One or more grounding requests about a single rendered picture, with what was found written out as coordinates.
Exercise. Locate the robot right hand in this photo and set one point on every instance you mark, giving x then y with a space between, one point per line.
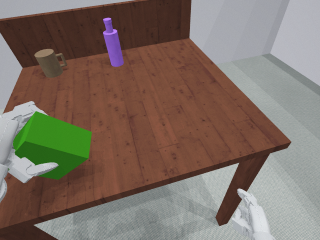
255 217

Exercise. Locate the robot left hand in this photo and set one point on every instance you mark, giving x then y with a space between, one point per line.
10 125

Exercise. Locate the table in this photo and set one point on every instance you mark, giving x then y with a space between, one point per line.
167 114

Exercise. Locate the sponge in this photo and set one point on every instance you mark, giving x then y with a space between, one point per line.
45 139

